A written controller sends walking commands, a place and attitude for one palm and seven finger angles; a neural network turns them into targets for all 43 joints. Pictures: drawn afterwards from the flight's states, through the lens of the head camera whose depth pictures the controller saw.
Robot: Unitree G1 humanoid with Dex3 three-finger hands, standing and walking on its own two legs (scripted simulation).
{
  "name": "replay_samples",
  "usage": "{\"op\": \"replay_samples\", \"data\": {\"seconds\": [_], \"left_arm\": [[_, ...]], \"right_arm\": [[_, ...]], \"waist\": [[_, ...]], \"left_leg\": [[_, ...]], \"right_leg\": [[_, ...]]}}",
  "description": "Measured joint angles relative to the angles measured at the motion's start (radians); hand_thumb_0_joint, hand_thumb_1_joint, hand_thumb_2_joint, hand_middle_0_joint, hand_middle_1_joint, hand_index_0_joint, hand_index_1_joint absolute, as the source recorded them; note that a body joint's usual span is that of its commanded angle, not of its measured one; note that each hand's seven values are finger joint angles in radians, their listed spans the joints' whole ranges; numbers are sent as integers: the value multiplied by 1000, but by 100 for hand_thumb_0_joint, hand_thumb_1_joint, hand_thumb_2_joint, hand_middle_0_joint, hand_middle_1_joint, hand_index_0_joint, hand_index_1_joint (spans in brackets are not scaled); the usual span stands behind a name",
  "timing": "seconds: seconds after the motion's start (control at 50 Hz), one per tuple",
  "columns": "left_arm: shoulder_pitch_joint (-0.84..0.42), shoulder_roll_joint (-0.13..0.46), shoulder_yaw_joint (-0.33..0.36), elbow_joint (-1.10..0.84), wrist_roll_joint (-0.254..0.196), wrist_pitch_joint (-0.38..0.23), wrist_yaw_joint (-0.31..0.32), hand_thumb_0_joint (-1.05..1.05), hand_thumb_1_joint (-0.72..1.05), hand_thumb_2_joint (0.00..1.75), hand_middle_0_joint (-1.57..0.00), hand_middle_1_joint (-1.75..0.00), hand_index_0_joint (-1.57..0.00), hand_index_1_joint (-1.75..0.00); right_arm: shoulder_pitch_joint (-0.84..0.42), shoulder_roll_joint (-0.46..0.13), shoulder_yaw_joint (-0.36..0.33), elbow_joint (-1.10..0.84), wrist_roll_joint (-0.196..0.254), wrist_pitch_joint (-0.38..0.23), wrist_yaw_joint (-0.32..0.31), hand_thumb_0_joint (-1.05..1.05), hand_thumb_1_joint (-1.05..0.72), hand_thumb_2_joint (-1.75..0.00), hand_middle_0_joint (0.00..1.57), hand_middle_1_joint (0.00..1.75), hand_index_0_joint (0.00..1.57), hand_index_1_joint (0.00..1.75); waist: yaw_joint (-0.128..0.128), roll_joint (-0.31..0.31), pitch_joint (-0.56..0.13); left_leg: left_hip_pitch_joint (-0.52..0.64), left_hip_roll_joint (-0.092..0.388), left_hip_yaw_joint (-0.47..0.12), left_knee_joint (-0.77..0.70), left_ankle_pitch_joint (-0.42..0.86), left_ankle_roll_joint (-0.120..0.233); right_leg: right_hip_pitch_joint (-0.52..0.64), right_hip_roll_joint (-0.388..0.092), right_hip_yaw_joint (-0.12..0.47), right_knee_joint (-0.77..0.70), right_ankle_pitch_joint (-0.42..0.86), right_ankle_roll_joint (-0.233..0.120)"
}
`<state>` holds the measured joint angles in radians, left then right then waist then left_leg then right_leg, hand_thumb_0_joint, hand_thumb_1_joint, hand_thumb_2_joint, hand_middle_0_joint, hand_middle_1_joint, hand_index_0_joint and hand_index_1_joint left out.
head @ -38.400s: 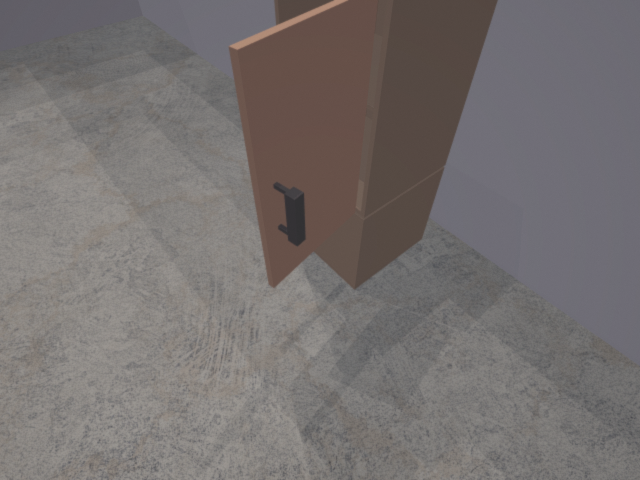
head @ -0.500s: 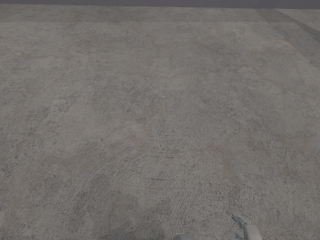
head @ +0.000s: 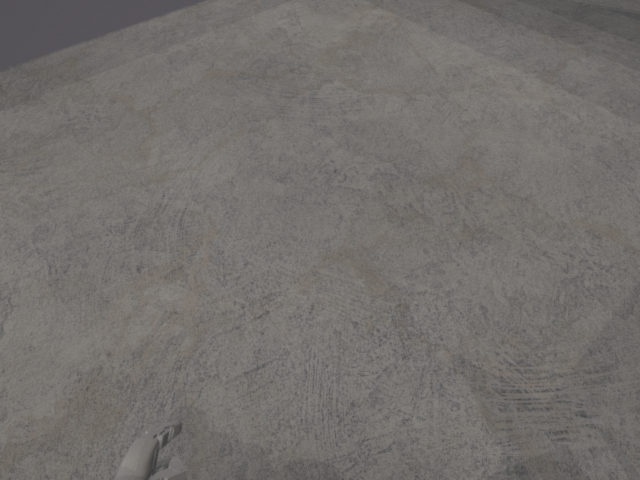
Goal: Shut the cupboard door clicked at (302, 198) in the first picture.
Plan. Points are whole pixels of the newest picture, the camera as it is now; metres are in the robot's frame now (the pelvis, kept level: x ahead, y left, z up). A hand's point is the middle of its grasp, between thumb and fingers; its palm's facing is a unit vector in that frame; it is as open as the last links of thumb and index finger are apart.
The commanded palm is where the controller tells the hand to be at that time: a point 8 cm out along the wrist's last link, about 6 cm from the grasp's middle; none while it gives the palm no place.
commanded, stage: turn to face it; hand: left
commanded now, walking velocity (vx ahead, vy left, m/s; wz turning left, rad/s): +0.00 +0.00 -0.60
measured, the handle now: out of the picture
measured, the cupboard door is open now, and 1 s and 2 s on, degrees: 64 64 64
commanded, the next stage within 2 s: none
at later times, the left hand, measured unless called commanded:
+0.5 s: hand (168, 477) +0.15 +0.23 -0.17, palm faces -0.20 -0.96 -0.21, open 7.4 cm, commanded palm none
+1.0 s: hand (269, 384) +0.27 +0.09 -0.13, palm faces -0.55 -0.79 -0.28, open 7.4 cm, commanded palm none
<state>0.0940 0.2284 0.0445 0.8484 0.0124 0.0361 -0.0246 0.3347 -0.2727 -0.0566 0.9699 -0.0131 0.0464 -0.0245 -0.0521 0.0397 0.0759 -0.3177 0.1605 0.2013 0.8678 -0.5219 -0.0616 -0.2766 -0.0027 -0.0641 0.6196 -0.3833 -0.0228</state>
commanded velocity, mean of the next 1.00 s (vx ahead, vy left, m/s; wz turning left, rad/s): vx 0.00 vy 0.00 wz -0.60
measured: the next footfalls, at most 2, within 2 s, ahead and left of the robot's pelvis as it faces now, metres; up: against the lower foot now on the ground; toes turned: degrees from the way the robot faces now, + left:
left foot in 0.40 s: +0.11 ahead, +0.13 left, +0.00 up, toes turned -10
right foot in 0.82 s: +0.03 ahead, -0.12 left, +0.00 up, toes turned -35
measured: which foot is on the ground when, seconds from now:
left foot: up 0.00-0.38, down 0.40-0.82, up 0.84-1.00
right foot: down 0.00-0.40, up 0.42-0.80, down 0.82-1.00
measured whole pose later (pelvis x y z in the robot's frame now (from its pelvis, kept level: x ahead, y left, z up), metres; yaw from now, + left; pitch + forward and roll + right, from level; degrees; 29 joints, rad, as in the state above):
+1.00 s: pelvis +0.06 -0.02 +0.01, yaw -35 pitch +2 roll +0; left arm 0.16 0.22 0.04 0.85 0.01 0.03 0.00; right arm 0.20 -0.28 -0.06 0.91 -0.02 0.07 -0.02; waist -0.02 0.04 0.09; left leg -0.49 0.10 0.05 1.15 -0.43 -0.10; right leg -0.29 0.02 -0.01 0.55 -0.29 -0.03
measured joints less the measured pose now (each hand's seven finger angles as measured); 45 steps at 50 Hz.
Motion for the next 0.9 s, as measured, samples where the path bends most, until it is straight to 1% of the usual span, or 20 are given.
{"op": "replay_samples", "data": {"seconds": [0.02,0.04,0.08,0.16,0.26,0.34,0.38,0.4,0.42,0.44,0.46,0.5,0.56,0.62,0.68,0.78,0.82,0.84,0.86,0.9], "left_arm": [[2,-12,-7,0,-2,-1,6,0,91,90,-20,-30,-20,-30],[7,-21,-10,0,-3,-1,12,0,91,90,-20,-30,-20,-30],[22,-31,-13,1,-6,-2,21,0,90,90,-20,-30,-20,-30],[50,-37,-13,10,-5,-3,23,0,90,90,-20,-30,-21,-30],[86,-36,-4,21,3,-3,19,0,90,90,-20,-30,-21,-30],[116,-23,10,30,9,6,19,0,90,90,-20,-30,-21,-30],[132,-11,18,37,4,14,21,0,90,90,-20,-30,-21,-30],[137,-1,22,41,-1,20,22,0,90,90,-20,-30,-21,-30],[135,11,28,48,-5,26,23,0,90,90,-20,-30,-21,-30],[134,22,33,52,-5,32,24,0,90,90,-20,-30,-21,-30],[134,30,38,55,-3,36,24,0,90,90,-20,-30,-20,-30],[132,43,45,59,1,43,15,0,90,90,-20,-30,-20,-30],[123,53,50,50,3,48,-1,0,91,90,-20,-30,-20,-30],[110,54,50,39,2,49,-9,0,91,90,-20,-30,-20,-30],[92,52,50,32,3,53,-13,0,91,90,-20,-30,-20,-30],[56,36,39,18,5,43,-17,0,91,90,-20,-30,-20,-30],[53,35,30,5,5,27,-19,0,91,90,-20,-30,-20,-30],[52,34,27,-1,8,11,-15,0,91,90,-20,-30,-20,-30],[47,24,22,1,6,-1,-8,0,91,90,-20,-30,-20,-30],[45,6,9,2,2,-9,4,0,91,90,-20,-30,-20,-30]], "right_arm": [[-12,-6,-2,0,1,13,-3,1,-91,-90,20,30,20,30],[-24,-8,-4,-2,0,20,-6,1,-91,-90,20,30,20,30],[-52,-2,-2,-11,-3,23,-4,1,-91,-90,20,30,20,30],[-104,23,4,-46,-5,14,7,1,-91,-90,20,30,20,30],[-159,45,7,-77,-1,5,10,1,-91,-90,20,30,20,30],[-196,54,11,-98,6,-7,7,1,-91,-90,20,30,20,30],[-205,55,16,-111,9,-21,5,1,-91,-90,20,30,20,30],[-208,59,19,-113,7,-31,3,1,-91,-90,20,30,20,30],[-212,67,23,-115,5,-37,2,1,-91,-90,20,30,20,30],[-213,72,30,-121,0,-38,3,1,-91,-90,20,30,20,30],[-211,77,37,-126,-5,-39,2,1,-91,-90,20,30,20,30],[-201,83,46,-134,-12,-39,-2,1,-91,-90,20,30,20,30],[-186,84,50,-136,-15,-38,-7,1,-91,-90,20,30,21,30],[-169,79,46,-126,-14,-38,-7,1,-91,-90,20,30,21,30],[-149,71,38,-112,-13,-36,-3,1,-91,-90,20,30,21,30],[-111,42,17,-80,-15,-26,6,1,-91,-90,20,30,21,30],[-89,25,7,-70,-10,-21,10,1,-91,-90,20,30,21,30],[-82,16,2,-64,-6,-15,12,1,-91,-90,20,30,21,30],[-89,2,-2,-55,-3,-2,9,1,-91,-90,20,30,21,30],[-102,-15,-8,-46,1,20,1,1,-91,-90,20,30,20,30]], "waist": [[-5,15,6],[-6,22,8],[-3,21,10],[8,4,11],[41,-19,8],[72,-47,3],[80,-59,-4],[81,-69,-8],[86,-89,-4],[91,-100,2],[94,-106,4],[93,-104,6],[90,-88,13],[86,-71,19],[76,-59,21],[49,-26,23],[43,-16,13],[46,-13,6],[46,5,10],[36,26,15]], "left_leg": [[-42,-15,-54,99,-14,-8],[-79,-30,-89,173,-10,-16],[-139,-47,-129,260,39,-33],[-208,-57,-176,257,136,-52],[-196,-77,-197,126,138,-58],[-114,-114,-187,-82,127,-46],[-41,-128,-177,-243,212,-38],[-20,-130,-166,-288,256,-12],[-19,-133,-148,-276,247,21],[-14,-128,-131,-263,226,49],[-3,-118,-116,-263,209,65],[24,-97,-97,-290,202,76],[62,-69,-71,-343,221,72],[93,-46,-35,-373,226,67],[114,-27,7,-374,214,58],[128,11,69,-310,159,28],[116,30,89,-237,114,8],[88,32,73,-159,77,1],[46,25,17,-53,15,-7],[-40,-18,-84,148,-34,-14]], "right_leg": [[3,8,5,3,-2,-4],[10,12,14,-7,9,-4],[28,17,39,-48,40,-4],[52,26,83,-120,81,-10],[55,35,134,-134,86,-3],[34,40,183,-94,61,15],[14,50,206,-51,33,30],[-3,55,218,-14,15,35],[-30,51,216,62,-51,38],[-64,52,197,165,-120,40],[-99,52,172,272,-156,46],[-154,43,120,441,-162,59],[-194,12,66,534,-122,77],[-200,-18,41,499,-89,85],[-190,-39,25,415,-66,84],[-114,-39,-13,185,-29,62],[-49,-31,-26,31,88,41],[-39,-25,-19,7,64,11],[-52,-12,-13,36,36,-4],[-54,1,-2,47,22,-11]]}}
